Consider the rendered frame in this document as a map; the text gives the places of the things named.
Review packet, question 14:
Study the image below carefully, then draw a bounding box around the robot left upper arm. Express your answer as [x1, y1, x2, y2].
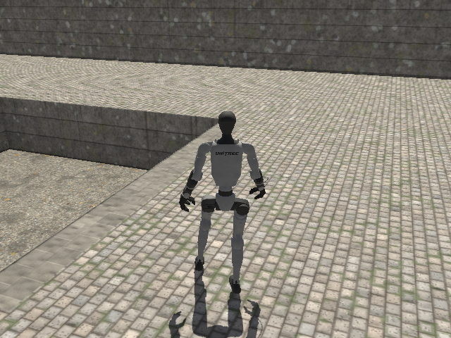
[191, 142, 212, 181]

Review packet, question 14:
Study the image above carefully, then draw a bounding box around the robot right hand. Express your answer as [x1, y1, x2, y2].
[249, 187, 266, 199]

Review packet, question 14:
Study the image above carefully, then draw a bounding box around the robot left hand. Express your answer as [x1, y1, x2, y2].
[179, 195, 195, 212]

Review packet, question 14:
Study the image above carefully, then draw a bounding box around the robot right foot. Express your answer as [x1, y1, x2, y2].
[229, 275, 241, 294]

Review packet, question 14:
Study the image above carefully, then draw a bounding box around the robot left foot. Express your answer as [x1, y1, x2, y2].
[194, 257, 204, 271]

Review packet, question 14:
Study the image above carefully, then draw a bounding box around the robot right upper arm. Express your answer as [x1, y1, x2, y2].
[241, 142, 261, 180]

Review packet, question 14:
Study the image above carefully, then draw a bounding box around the robot left forearm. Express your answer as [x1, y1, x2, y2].
[182, 170, 198, 199]

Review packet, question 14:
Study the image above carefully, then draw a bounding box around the robot foot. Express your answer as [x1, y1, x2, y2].
[229, 275, 241, 294]
[194, 257, 204, 271]

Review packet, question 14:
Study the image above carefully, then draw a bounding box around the robot right forearm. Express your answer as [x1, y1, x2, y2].
[253, 169, 265, 191]

